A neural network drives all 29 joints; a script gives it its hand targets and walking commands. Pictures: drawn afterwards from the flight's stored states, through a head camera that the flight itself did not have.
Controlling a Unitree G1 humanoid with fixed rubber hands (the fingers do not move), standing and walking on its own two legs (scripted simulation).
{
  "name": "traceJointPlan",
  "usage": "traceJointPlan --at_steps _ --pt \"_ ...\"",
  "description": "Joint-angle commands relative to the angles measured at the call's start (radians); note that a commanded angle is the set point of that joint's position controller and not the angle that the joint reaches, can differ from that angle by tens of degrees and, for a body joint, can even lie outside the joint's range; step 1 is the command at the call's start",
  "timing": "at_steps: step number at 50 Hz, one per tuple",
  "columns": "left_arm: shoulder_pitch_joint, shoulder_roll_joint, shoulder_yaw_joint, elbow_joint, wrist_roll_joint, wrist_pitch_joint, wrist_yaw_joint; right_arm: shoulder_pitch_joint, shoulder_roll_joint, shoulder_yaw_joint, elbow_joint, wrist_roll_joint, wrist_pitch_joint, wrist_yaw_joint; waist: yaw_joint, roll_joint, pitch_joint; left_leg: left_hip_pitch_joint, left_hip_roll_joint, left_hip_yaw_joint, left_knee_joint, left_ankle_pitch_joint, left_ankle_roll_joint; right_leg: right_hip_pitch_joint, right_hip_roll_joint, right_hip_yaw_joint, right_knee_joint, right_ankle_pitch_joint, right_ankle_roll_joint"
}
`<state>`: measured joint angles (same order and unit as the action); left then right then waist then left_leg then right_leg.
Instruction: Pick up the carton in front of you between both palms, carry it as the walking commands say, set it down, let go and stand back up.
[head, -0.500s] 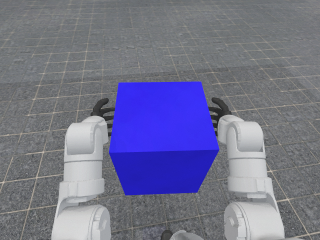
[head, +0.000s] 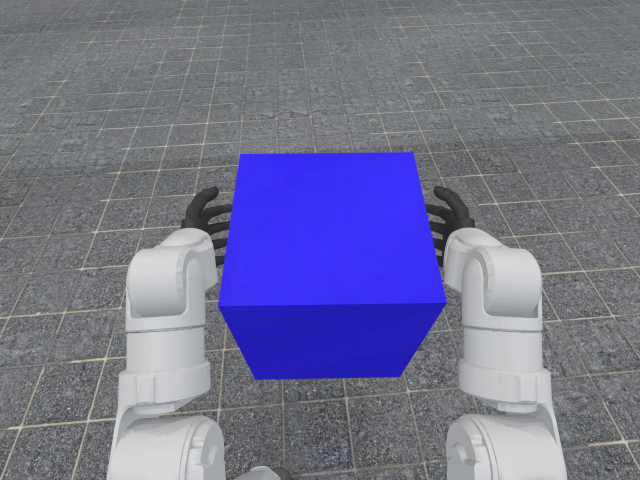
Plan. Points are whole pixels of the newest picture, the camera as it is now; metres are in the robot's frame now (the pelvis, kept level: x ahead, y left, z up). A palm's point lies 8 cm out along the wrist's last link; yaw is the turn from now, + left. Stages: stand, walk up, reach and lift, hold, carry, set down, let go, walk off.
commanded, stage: carry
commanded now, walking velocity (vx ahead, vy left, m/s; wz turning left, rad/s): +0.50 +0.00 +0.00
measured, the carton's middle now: (327, 276) +0.36 +0.00 +0.05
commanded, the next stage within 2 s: none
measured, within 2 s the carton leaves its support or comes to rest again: neither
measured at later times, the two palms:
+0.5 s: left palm (234, 171) +0.53 +0.14 +0.09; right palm (428, 173) +0.52 -0.16 +0.09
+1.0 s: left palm (225, 173) +0.54 +0.16 +0.08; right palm (413, 166) +0.55 -0.14 +0.08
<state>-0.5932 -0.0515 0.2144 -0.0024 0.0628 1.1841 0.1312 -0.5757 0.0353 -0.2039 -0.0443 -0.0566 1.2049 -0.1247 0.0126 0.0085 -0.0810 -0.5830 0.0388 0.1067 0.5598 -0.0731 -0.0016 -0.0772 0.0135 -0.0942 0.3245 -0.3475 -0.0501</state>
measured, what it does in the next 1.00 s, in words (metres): walks ahead: left foot, then right foot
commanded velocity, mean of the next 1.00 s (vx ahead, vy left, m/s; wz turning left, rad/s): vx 0.04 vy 0.00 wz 0.00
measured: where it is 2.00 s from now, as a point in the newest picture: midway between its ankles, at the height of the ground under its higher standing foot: (326, 469)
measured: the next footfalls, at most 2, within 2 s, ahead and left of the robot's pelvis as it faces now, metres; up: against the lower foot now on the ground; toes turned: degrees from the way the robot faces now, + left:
left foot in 0.06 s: +0.22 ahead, +0.11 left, +0.00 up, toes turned +8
right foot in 0.44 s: +0.39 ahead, -0.11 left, +0.00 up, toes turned -10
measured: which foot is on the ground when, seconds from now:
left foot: up 0.00-0.04, down 0.06-1.00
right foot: down 0.00-0.08, up 0.10-0.42, down 0.44-1.00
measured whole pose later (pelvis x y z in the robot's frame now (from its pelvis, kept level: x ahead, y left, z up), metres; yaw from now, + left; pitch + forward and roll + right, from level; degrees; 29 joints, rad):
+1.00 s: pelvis +0.29 +0.00 -0.01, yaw +1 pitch +2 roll -1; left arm -0.15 -0.13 0.11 -0.27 0.13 1.22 0.08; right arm -0.15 0.13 -0.10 -0.28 -0.13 1.23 -0.07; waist 0.00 0.02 -0.16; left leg -0.13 0.05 0.10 0.56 -0.46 -0.01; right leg -0.40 -0.06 -0.21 0.58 -0.21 -0.05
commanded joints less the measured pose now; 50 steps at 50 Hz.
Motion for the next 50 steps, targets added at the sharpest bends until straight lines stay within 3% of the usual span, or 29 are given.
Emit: traceJointPlan --at_steps 1,2,3,4,5,6,7,8,9,12,16,19,21,22,23,24,25,26,27,29,30,33,38,43,50 --pt "-0.542 -0.973 -0.662 -0.056 -0.396 0.032 -0.266 -0.576 1.009 0.688 -0.017 0.376 0.015 0.224 0.003 -0.167 -0.332 0.204 -0.082 0.113 -0.209 0.092 0.020 0.249 -0.173 0.002 0.198 0.960 -0.032" --pt "-0.535 -0.976 -0.663 -0.061 -0.393 0.037 -0.268 -0.555 1.014 0.683 -0.011 0.374 0.021 0.232 -0.014 -0.135 -0.383 0.436 -0.050 0.098 -0.219 0.117 0.035 0.113 -0.158 -0.035 0.311 0.838 0.005" --pt "-0.513 -0.968 -0.673 -0.085 -0.384 0.046 -0.268 -0.502 1.010 0.666 -0.014 0.368 0.029 0.240 -0.034 -0.035 -0.457 0.684 0.130 -0.120 -0.165 0.136 0.068 -0.093 -0.147 -0.040 0.498 0.483 0.034" --pt "-0.545 -1.008 -0.684 -0.096 -0.400 0.059 -0.272 -0.522 0.990 0.652 -0.009 0.345 0.024 0.242 -0.033 0.210 -0.530 0.954 0.359 -0.503 -0.152 0.188 0.229 -0.429 -0.036 -0.022 0.729 0.148 0.074" --pt "-0.537 -1.021 -0.691 -0.113 -0.398 0.062 -0.276 -0.469 1.017 0.653 -0.008 0.341 0.026 0.245 -0.036 0.255 -0.468 0.964 0.371 -0.598 -0.222 0.191 0.267 -0.616 0.015 0.039 0.853 -0.168 0.065" --pt "-0.526 -1.056 -0.702 -0.124 -0.404 0.060 -0.280 -0.458 1.040 0.660 -0.052 0.344 0.026 0.250 -0.035 0.199 -0.425 0.916 0.357 -0.507 -0.225 0.267 0.248 -0.655 -0.029 0.077 0.898 -0.168 0.051" --pt "-0.497 -1.083 -0.709 -0.143 -0.404 0.055 -0.283 -0.446 1.073 0.671 -0.092 0.346 0.026 0.256 -0.035 0.108 -0.398 0.854 0.338 -0.419 -0.230 0.349 0.212 -0.637 -0.066 0.087 0.855 -0.125 0.049" --pt "-0.467 -1.103 -0.717 -0.164 -0.398 0.047 -0.283 -0.439 1.096 0.685 -0.140 0.350 0.022 0.261 -0.032 0.059 -0.361 0.778 0.320 -0.332 -0.253 0.397 0.171 -0.606 -0.098 0.090 0.766 -0.070 0.055" --pt "-0.433 -1.114 -0.730 -0.190 -0.390 0.039 -0.279 -0.424 1.110 0.699 -0.181 0.353 0.017 0.266 -0.029 0.071 -0.350 0.734 0.294 -0.257 -0.274 0.413 0.137 -0.559 -0.109 0.078 0.664 -0.036 0.066" --pt "-0.274 -1.117 -0.771 -0.260 -0.351 0.010 -0.261 -0.301 1.097 0.734 -0.282 0.351 0.004 0.282 -0.021 0.127 -0.377 0.705 0.229 -0.101 -0.253 0.593 0.120 -0.458 -0.060 0.010 0.502 0.013 0.096" --pt "-0.111 -1.055 -0.823 -0.383 -0.309 -0.004 -0.248 -0.094 1.084 0.765 -0.322 0.350 -0.009 0.312 -0.022 0.178 -0.360 0.688 0.188 0.001 -0.225 0.751 0.095 -0.385 -0.023 -0.050 0.312 0.181 0.095" --pt "-0.073 -1.036 -0.839 -0.420 -0.344 0.015 -0.264 -0.042 1.028 0.770 -0.342 0.348 0.000 0.313 -0.026 0.178 -0.325 0.644 0.169 0.030 -0.186 0.626 0.085 -0.306 -0.026 -0.074 0.201 0.306 0.083" --pt "-0.033 -1.003 -0.835 -0.412 -0.350 0.031 -0.278 -0.026 0.995 0.771 -0.335 0.336 0.008 0.310 -0.013 0.118 -0.288 0.579 0.140 0.060 -0.096 0.473 0.047 -0.174 -0.029 -0.100 0.018 0.489 0.081" --pt "-0.022 -0.983 -0.830 -0.402 -0.347 0.039 -0.285 -0.018 0.979 0.774 -0.324 0.328 0.012 0.308 -0.011 0.089 -0.277 0.496 0.134 0.044 -0.062 0.345 0.015 -0.063 -0.072 -0.071 -0.015 0.583 0.074" --pt "-0.016 -0.956 -0.820 -0.387 -0.344 0.048 -0.293 -0.003 0.957 0.770 -0.305 0.318 0.016 0.304 -0.016 0.023 -0.298 0.388 0.113 0.038 0.003 0.109 -0.019 0.073 -0.194 0.043 0.041 0.887 0.061" --pt "-0.006 -0.944 -0.806 -0.344 -0.335 0.052 -0.298 -0.007 0.949 0.781 -0.305 0.319 0.029 0.300 -0.017 -0.106 -0.369 0.275 0.079 -0.002 0.045 -0.220 -0.047 0.245 -0.339 0.156 0.161 1.236 -0.034" --pt "0.042 -0.949 -0.789 -0.293 -0.328 0.046 -0.302 -0.005 0.934 0.787 -0.310 0.320 0.039 0.299 -0.007 -0.183 -0.407 0.237 0.053 -0.025 0.042 -0.363 -0.052 0.272 -0.371 0.213 0.146 1.173 -0.106" --pt "0.058 -0.967 -0.781 -0.279 -0.327 0.038 -0.305 -0.023 0.944 0.799 -0.312 0.325 0.038 0.301 -0.007 -0.191 -0.378 0.248 0.050 -0.027 0.019 -0.387 -0.053 0.215 -0.359 0.219 0.096 1.069 -0.111" --pt "0.043 -0.991 -0.779 -0.277 -0.329 0.033 -0.306 -0.046 0.965 0.808 -0.311 0.334 0.034 0.304 -0.014 -0.174 -0.373 0.302 0.050 -0.030 -0.071 -0.383 -0.047 0.170 -0.329 0.193 0.077 0.956 -0.091" --pt "0.021 -1.018 -0.783 -0.288 -0.331 0.022 -0.307 -0.080 0.995 0.820 -0.320 0.352 0.021 0.308 -0.012 -0.142 -0.361 0.410 0.067 -0.031 -0.180 -0.247 -0.043 0.067 -0.258 0.118 0.089 0.729 -0.027" --pt "-0.011 -1.021 -0.789 -0.306 -0.338 0.018 -0.308 -0.099 1.009 0.826 -0.321 0.356 0.014 0.308 -0.012 -0.075 -0.352 0.414 0.091 -0.046 -0.150 -0.155 -0.040 0.045 -0.227 0.072 0.121 0.685 -0.011" --pt "-0.025 -1.012 -0.799 -0.319 -0.347 0.017 -0.303 -0.082 0.995 0.822 -0.319 0.358 0.012 0.304 -0.013 -0.032 -0.347 0.426 0.107 -0.042 -0.089 0.031 -0.034 0.007 -0.203 0.042 0.187 0.755 -0.013" --pt "0.010 -0.984 -0.802 -0.307 -0.340 0.028 -0.301 -0.010 0.974 0.798 -0.275 0.331 0.018 0.300 -0.014 0.001 -0.334 0.409 0.106 -0.044 -0.058 0.124 -0.030 -0.025 -0.199 0.030 0.242 0.792 -0.023" --pt "-0.033 -0.989 -0.817 -0.328 -0.356 0.029 -0.306 -0.037 0.985 0.796 -0.281 0.334 0.013 0.301 -0.015 0.012 -0.289 0.393 0.116 -0.056 -0.058 0.133 -0.010 -0.081 -0.188 0.016 0.249 0.650 -0.015" --pt "-0.045 -0.978 -0.818 -0.340 -0.359 0.036 -0.307 -0.052 0.982 0.797 -0.293 0.336 0.016 0.299 -0.013 0.007 -0.254 0.364 0.114 -0.069 -0.088 0.022 0.007 -0.093 -0.189 0.019 0.215 0.514 -0.006"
